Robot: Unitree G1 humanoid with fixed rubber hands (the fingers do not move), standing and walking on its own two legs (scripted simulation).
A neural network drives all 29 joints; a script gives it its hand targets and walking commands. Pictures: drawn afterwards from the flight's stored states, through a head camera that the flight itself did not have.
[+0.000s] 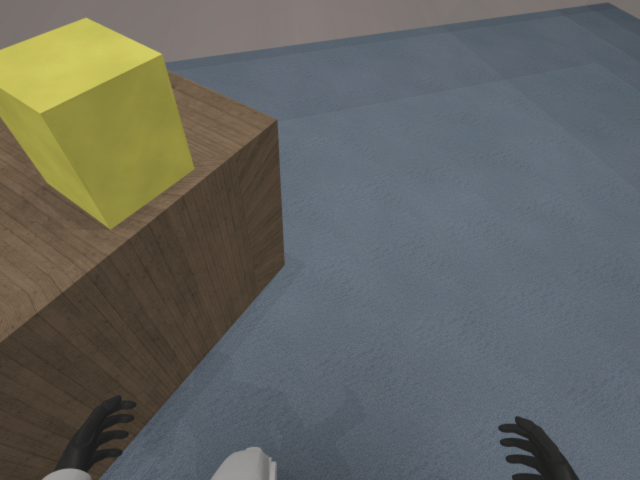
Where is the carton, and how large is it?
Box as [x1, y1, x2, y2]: [0, 18, 194, 228]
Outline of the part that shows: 84,18 0,50 0,116 45,180 106,226 111,228 194,168 162,55 87,18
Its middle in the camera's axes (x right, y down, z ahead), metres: -0.41 -0.21 +0.71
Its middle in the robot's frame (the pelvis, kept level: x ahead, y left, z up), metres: +0.67 +0.42 +0.01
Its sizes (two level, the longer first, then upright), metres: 0.210 0.200 0.250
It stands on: a pedestal, 0.64 m high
